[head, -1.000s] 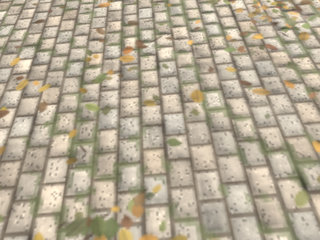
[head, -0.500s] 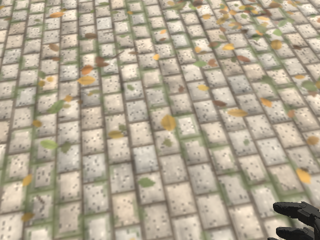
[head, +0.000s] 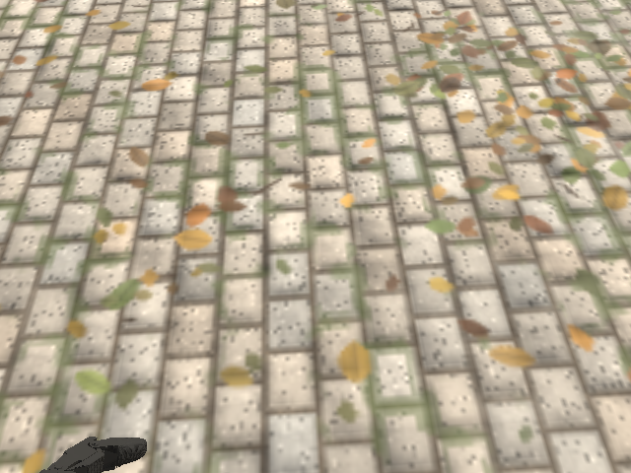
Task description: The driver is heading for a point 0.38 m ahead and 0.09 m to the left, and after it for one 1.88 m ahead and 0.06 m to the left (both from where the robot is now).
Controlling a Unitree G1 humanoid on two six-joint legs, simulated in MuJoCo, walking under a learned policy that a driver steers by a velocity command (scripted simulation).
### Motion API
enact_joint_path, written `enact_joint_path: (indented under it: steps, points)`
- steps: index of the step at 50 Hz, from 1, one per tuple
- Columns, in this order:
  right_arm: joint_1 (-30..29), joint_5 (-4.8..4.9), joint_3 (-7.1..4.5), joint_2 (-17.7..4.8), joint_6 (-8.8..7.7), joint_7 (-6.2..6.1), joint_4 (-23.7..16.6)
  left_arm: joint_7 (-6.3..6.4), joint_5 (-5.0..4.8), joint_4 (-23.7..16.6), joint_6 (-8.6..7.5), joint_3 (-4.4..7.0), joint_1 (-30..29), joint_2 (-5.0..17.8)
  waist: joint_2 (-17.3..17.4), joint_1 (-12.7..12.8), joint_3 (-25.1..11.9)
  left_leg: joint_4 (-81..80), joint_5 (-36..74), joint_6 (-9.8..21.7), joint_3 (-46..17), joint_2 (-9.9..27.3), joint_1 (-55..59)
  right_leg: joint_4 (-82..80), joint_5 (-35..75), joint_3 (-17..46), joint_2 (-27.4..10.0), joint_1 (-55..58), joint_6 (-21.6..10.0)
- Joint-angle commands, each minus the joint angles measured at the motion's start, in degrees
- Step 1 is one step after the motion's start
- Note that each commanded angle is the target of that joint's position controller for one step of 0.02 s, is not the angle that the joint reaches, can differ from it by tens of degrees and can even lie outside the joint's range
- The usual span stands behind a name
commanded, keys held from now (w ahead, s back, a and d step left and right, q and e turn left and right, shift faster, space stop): w+q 0.40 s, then w+e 0.60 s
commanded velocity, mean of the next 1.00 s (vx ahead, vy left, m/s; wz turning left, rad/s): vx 0.50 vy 0.00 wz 0.13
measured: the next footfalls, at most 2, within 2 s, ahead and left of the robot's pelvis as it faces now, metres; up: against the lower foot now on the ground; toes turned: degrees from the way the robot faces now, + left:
left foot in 0.44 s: +0.37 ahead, +0.18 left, +0.00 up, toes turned +19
right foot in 1.00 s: +0.71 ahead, +0.03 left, +0.00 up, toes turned +2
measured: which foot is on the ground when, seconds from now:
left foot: up 0.00-0.42, down 0.44-1.00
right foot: down 0.00-0.44, up 0.46-0.98, down 1.00-1.00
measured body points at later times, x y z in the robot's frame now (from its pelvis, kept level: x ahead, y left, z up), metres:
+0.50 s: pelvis +0.25 +0.06 -0.01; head +0.30 +0.08 +0.44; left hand +0.18 +0.35 -0.14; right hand +0.55 -0.10 -0.07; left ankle +0.33 +0.17 -0.73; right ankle +0.10 -0.12 -0.67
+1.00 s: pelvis +0.53 +0.10 -0.01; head +0.57 +0.10 +0.44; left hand +0.71 +0.36 -0.10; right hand +0.59 -0.19 -0.14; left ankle +0.33 +0.17 -0.72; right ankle +0.67 +0.02 -0.73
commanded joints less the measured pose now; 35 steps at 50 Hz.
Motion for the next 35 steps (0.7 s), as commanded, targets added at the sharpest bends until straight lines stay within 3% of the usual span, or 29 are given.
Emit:
enact_joint_path:
  steps: [1, 2, 3, 5, 9, 13, 16, 18, 20, 21, 22, 23, 24, 25, 26, 27, 28, 29, 31, 35]
  points:
    - [-3.4, -0.29, -1.25, -7.4, -0.69, -0.26, -6.3, 0.31, 0.01, -0.2, 0.55, 3.04, 12.1, 7.8, -6.8, 7.9, -4.6, 18.7, 5.6, -1.1, 1.8, 6.4, -30.5, -15.1, -13.4, 27.1, -20.8, 29.8, -10.0]
    - [-5.2, -0.84, -1.36, -6.7, -0.55, -0.09, -6.9, 0.29, 0.26, 0.1, 0.73, 2.55, 10.0, 6.3, -6.7, 6.9, -1.9, 16.4, 8.5, -1.4, 1.8, 7.8, -29.1, -16.3, -6.8, 21.4, -18.2, 25.2, -9.4]
    - [-5.6, -0.66, -1.42, -5.8, -0.28, 0.32, -7.2, 0.42, 0.58, 0.5, 0.70, 2.30, 9.0, 5.6, -7.9, 5.8, -0.4, 14.7, 10.4, -1.5, 2.1, 9.1, -27.0, -17.7, -2.5, 16.7, -16.5, 21.9, -8.8]
    - [-6.0, -0.34, -1.00, -3.5, 0.33, 0.82, -7.7, 0.48, 0.31, 1.4, 0.20, 2.56, 9.1, 5.6, -8.4, 5.1, 0.3, 12.7, 12.2, -1.8, 3.6, 9.8, -25.3, -20.0, 2.8, 11.0, -15.4, 19.2, -9.1]
    - [-10.1, -0.90, -0.31, -1.8, 0.68, 1.32, -9.6, 0.59, 0.00, 3.7, -0.14, 3.60, 10.0, 8.3, -5.7, 5.3, 1.3, 3.9, 18.4, -2.7, 3.9, 10.5, -27.8, -22.2, 11.5, 4.0, -16.5, 20.2, -10.5]
    - [-16.6, -0.81, 0.36, -0.9, -0.10, 2.72, -11.0, 0.88, -0.33, 5.3, 0.47, 3.92, 10.7, 10.1, -4.7, 7.4, 2.8, -9.1, 28.9, -1.8, 7.2, 9.8, -24.6, -22.6, 14.2, -3.8, -15.2, 21.1, -8.8]
    - [-21.6, -0.53, 0.56, -0.8, -0.26, 3.75, -12.9, 0.96, -1.04, 7.0, 1.18, 4.25, 13.3, 11.5, -4.4, 8.7, 4.2, -15.1, 29.2, -0.3, 9.6, 8.9, -23.6, -21.8, 15.6, -6.7, -16.2, 24.5, -7.8]
    - [-23.2, -0.48, 0.27, -1.6, -0.22, 4.34, -14.1, 0.99, -1.56, 7.7, 1.90, 4.54, 14.1, 12.4, -4.7, 8.3, 4.4, -17.6, 25.5, 1.5, 11.3, 7.8, -22.5, -19.3, 22.2, -8.5, -17.1, 27.6, -6.8]
    - [-21.0, -0.85, -0.75, -3.6, 0.13, 4.48, -14.3, 1.39, -1.86, 7.7, 2.66, 5.07, 14.1, 14.2, -6.6, 5.8, 1.4, -18.5, 19.7, 3.8, 14.5, 4.2, -16.0, -11.8, 41.3, -10.9, -17.1, 29.6, -5.6]
    - [-16.3, -1.11, -1.64, -5.0, 0.24, 4.27, -13.4, 1.53, -2.11, 8.1, 3.05, 5.06, 15.0, 14.6, -6.6, 2.8, -1.9, -19.9, 18.1, 5.5, 15.1, 1.9, -7.8, -4.5, 48.7, -11.4, -16.9, 28.4, -5.2]
    - [-7.2, -0.93, -3.13, -7.1, 0.37, 3.51, -11.0, 1.63, -2.16, 8.4, 3.17, 4.45, 15.2, 13.6, -4.9, -2.5, -6.6, -23.9, 22.5, 7.7, 14.4, 0.3, 6.8, 6.1, 47.7, -12.6, -15.4, 22.5, -4.0]
    - [1.9, -1.04, -4.35, -11.0, 0.98, 2.16, -8.9, 1.48, -0.49, 7.5, 2.64, 2.85, 16.3, 10.3, 1.9, -5.7, -12.7, -23.4, 24.8, 10.8, 1.4, 9.6, 25.8, 23.1, 24.1, -12.7, -12.8, 7.4, -2.1]
    - [0.1, -1.19, -4.25, -15.6, 0.44, 1.92, -9.3, 0.34, 0.19, 5.6, 1.42, 0.47, 22.8, 3.6, 13.7, 1.1, -20.7, -29.6, 15.1, 20.6, -30.3, 25.5, 40.0, 42.1, -25.0, -6.7, -2.4, -13.2, 0.5]
    - [1.5, -1.50, -2.99, -10.3, -0.13, 2.10, -9.8, -0.14, -2.22, 6.5, 0.38, 2.05, 16.3, 10.3, 4.8, -4.1, -22.3, -34.5, 11.7, 19.4, -32.2, 26.6, 37.5, 47.2, -24.2, 2.7, -3.5, -16.7, -0.1]
    - [-0.8, -1.97, -2.28, -8.8, -0.78, 2.28, -8.7, -0.30, -3.94, 4.2, 0.06, 2.54, 10.6, 11.5, 3.8, -3.8, -12.8, -35.6, 17.2, 16.8, -21.6, 24.6, 29.8, 46.4, -19.3, 2.1, -5.4, -19.8, -0.6]
    - [-4.1, -1.82, -1.86, -7.5, -1.28, 2.33, -7.9, 0.10, -3.39, 4.2, 0.01, 2.20, 9.4, 10.2, 0.8, -1.2, -7.9, -36.4, 23.0, 14.7, -14.1, 21.9, 21.5, 42.1, -14.2, 1.8, -8.0, -18.0, -0.6]
    - [-7.1, -2.11, -1.38, -5.7, -1.69, 2.40, -7.7, 0.33, -2.27, 4.7, 0.37, 2.38, 9.6, 9.8, 1.3, 0.9, -5.0, -37.9, 27.0, 13.6, -8.9, 19.7, 15.2, 38.8, -11.0, 1.9, -9.4, -15.5, -0.2]
    - [-8.9, -2.55, -0.97, -4.3, -2.22, 2.45, -7.7, 0.25, -2.16, 5.7, 1.26, 2.49, 12.2, 9.4, 2.7, 3.0, -4.2, -40.1, 28.6, 12.9, -5.2, 18.2, 10.9, 37.4, -8.2, 2.8, -10.5, -11.5, 0.2]
    - [-10.0, -2.63, -1.08, -3.7, -3.52, 2.50, -6.4, 0.40, -2.22, 7.1, 2.94, 2.31, 15.0, 7.2, 2.4, 4.7, -3.3, -43.8, 30.7, 13.1, -0.5, 17.7, 6.7, 35.8, -5.4, 3.0, -10.3, -8.7, 1.3]
    - [-9.1, -3.33, -1.46, -4.2, -4.40, 1.63, -3.5, 0.70, -1.91, 5.8, 3.73, 2.28, 10.5, 5.5, 1.4, 4.0, 1.1, -46.6, 34.5, 11.2, 8.2, 16.4, 6.6, 27.1, 5.0, 5.2, -9.1, -14.5, 2.9]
